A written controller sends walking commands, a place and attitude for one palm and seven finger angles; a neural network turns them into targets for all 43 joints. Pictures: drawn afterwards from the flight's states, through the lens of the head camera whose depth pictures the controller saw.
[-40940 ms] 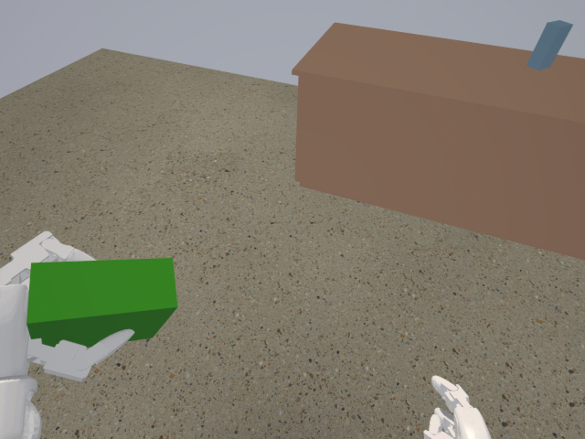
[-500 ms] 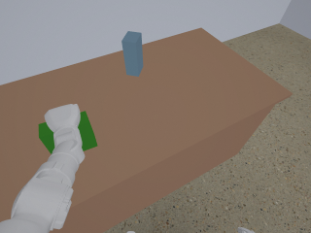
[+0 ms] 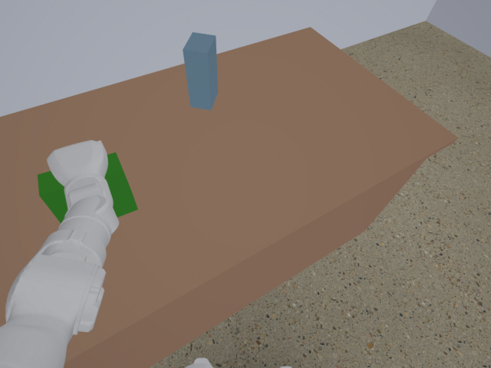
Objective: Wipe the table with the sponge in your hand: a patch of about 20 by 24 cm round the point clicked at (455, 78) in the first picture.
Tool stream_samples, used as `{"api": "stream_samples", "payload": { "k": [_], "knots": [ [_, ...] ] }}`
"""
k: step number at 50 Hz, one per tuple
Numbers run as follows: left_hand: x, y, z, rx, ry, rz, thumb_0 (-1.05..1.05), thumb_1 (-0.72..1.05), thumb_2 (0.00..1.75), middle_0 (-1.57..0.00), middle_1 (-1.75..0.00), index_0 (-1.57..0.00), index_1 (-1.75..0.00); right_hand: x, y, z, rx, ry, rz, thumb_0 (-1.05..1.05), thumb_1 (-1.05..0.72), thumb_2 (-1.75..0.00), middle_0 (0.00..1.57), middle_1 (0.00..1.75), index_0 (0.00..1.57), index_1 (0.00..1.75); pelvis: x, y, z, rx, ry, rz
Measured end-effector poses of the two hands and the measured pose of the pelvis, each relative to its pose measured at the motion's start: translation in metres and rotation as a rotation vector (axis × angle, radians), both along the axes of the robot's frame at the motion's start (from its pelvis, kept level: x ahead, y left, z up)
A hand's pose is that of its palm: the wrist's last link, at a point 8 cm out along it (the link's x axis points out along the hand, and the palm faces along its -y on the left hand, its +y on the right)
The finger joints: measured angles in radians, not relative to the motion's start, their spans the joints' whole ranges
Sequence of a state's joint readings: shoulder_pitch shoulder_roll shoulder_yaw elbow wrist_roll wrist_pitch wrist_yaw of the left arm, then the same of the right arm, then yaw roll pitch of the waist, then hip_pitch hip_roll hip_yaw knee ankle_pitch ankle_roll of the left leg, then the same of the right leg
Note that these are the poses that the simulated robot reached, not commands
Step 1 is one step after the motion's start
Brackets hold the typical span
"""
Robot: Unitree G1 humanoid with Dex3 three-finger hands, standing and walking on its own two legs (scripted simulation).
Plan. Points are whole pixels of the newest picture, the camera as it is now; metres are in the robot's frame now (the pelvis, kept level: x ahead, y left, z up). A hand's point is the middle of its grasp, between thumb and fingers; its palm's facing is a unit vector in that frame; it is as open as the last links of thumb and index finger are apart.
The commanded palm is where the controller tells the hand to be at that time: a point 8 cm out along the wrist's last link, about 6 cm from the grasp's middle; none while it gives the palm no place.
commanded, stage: wipe forward along the middle lane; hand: left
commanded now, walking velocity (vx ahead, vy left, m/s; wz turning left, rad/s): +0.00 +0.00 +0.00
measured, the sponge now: (96, 200) +0.42 +0.29 -0.03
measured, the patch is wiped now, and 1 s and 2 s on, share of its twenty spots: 1.00 1.00 1.00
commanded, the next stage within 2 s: slide back across to the first lane in 0.06 s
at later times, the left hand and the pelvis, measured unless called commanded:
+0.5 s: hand (72, 178) +0.44 +0.32 +0.01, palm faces -0.11 -0.03 -0.99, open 9.7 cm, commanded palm +0.42 +0.31 +0.06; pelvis +0.01 +0.01 +0.00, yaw +0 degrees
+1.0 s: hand (40, 192) +0.41 +0.36 +0.01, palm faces -0.12 -0.03 -0.99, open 9.7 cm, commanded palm +0.38 +0.34 +0.06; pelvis +0.03 +0.01 +0.01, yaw +1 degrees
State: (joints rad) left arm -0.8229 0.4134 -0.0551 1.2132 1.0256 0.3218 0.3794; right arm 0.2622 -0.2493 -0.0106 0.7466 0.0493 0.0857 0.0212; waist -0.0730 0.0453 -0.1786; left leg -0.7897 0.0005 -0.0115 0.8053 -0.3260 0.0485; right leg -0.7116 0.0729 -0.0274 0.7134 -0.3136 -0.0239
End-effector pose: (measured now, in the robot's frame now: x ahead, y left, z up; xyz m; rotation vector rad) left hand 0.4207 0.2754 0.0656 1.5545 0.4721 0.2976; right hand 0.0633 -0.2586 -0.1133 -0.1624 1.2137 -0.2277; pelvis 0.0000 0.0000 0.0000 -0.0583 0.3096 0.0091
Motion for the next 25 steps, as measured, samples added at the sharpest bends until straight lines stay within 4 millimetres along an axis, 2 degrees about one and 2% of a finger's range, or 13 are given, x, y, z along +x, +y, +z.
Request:
{"api": "stream_samples", "payload": {
  "k": [11, 16, 25],
  "knots": [
    [0.013, 0.006, -0.001, 0.012, -0.007, 0.009, 0.01, -0.51, 1.11, -0.78, -1.36, -0.79, -1.39, -0.01, 0.008, -0.005, 0.001, 0.031, -0.004, 0.01, -0.91, -0.9, 0.2, 0.3, 0.2, 0.3, -0.002, 0.007, -0.005, -0.007, 0.026, 0.001],
    [0.013, 0.011, 0.0, -0.01, -0.016, 0.014, 0.0, -0.5, 1.11, -0.78, -1.36, -0.78, -1.4, -0.011, 0.011, -0.004, 0.01, 0.025, -0.016, 0.01, -0.91, -0.9, 0.2, 0.3, 0.2, 0.3, 0.0, 0.009, -0.004, -0.008, 0.023, -0.008],
    [0.007, 0.034, 0.004, -0.016, -0.005, 0.036, 0.0, -0.49, 1.11, -0.77, -1.38, -0.77, -1.41, -0.005, 0.012, 0.005, 0.005, 0.014, -0.017, 0.01, -0.91, -0.9, 0.2, 0.3, 0.2, 0.3, 0.008, 0.011, 0.002, -0.007, -0.001, -0.005]
  ]
}}
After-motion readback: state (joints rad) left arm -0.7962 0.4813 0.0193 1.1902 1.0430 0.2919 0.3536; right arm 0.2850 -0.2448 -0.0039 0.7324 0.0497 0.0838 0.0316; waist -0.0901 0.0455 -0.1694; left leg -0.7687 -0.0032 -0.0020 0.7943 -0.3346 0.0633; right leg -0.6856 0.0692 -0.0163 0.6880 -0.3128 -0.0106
